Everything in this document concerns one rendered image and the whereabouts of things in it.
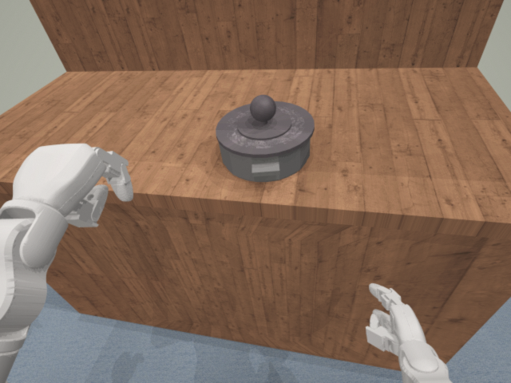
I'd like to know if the knob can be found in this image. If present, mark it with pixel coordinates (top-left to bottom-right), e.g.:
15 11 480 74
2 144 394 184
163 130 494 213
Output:
250 95 276 122

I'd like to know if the left robot forearm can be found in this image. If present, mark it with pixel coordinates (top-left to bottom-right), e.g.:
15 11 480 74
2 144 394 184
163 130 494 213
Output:
0 199 69 383

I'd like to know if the right robot hand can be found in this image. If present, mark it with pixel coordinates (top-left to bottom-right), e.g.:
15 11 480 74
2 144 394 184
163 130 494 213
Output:
366 283 426 356

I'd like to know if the pot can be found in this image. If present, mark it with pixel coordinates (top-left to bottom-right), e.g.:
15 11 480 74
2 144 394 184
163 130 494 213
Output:
219 140 310 182

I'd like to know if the right robot forearm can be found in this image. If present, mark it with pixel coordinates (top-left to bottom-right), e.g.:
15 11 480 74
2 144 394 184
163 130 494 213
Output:
398 341 453 383

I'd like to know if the lid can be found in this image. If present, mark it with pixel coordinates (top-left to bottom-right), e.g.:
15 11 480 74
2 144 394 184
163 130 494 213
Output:
216 101 315 158

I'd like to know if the table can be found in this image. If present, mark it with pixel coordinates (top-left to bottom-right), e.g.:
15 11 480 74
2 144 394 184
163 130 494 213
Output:
0 0 511 371

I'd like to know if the left robot hand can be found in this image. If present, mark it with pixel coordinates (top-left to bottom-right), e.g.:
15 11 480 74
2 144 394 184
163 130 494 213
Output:
13 144 133 227

